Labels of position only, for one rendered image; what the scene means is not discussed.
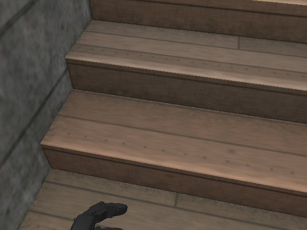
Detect robot left hand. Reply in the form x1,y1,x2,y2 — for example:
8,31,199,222
70,201,128,230

